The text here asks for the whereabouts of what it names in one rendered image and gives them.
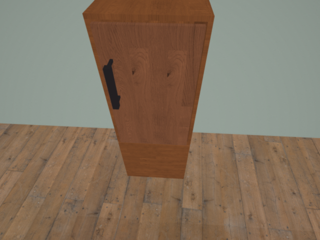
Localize handle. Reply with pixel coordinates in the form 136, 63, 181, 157
103, 59, 121, 110

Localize cupboard door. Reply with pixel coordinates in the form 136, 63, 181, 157
90, 21, 206, 146

